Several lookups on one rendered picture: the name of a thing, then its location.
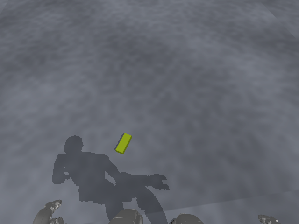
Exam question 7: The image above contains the left robot hand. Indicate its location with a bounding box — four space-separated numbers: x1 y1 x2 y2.
32 200 67 224

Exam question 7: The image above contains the right robot hand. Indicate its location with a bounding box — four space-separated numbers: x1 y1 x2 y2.
258 215 282 224

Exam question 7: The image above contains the small box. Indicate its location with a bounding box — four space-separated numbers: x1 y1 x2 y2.
116 133 132 154

